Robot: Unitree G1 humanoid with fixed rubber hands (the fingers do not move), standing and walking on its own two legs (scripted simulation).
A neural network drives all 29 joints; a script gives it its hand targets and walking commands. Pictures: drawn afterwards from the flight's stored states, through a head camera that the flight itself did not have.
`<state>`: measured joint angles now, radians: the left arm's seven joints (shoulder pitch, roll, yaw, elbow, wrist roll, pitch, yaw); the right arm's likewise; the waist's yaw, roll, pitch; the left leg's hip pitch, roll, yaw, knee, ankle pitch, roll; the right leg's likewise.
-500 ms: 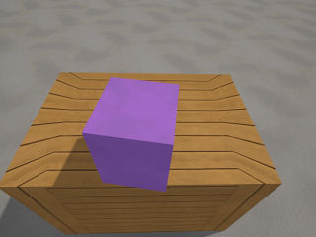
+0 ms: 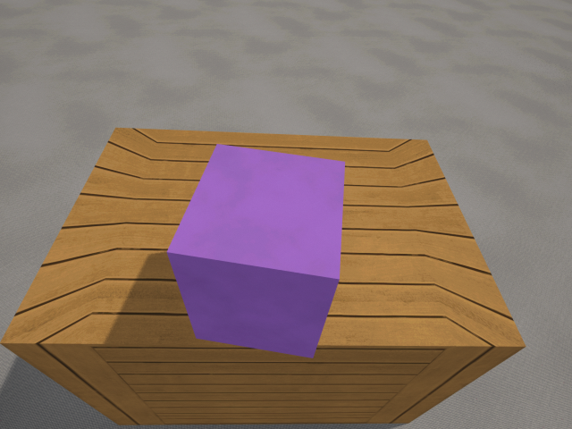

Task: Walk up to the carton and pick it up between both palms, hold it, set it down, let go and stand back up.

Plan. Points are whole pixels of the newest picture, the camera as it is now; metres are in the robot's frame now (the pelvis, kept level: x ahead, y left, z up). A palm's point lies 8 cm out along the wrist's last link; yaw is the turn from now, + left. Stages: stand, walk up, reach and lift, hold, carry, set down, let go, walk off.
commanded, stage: walk up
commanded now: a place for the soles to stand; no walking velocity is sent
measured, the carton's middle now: (266, 254) +0.39 +0.05 +0.01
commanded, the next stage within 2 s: reach and lift in 1.08 s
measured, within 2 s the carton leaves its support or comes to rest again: neither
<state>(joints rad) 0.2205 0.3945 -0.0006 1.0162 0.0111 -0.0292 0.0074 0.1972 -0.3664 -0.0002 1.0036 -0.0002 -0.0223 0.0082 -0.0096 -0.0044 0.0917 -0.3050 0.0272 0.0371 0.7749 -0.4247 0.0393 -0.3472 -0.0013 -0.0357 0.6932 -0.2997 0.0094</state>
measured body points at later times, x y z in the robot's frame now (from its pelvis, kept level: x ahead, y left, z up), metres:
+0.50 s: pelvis -0.01 -0.01 +0.00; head +0.00 +0.00 +0.45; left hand +0.06 +0.31 -0.13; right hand +0.06 -0.32 -0.12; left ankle +0.00 +0.09 -0.71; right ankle +0.05 -0.13 -0.71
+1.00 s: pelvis -0.02 -0.01 +0.00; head +0.01 -0.01 +0.45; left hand +0.04 +0.30 -0.13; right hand +0.04 -0.32 -0.13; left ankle +0.00 +0.09 -0.71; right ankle +0.05 -0.13 -0.71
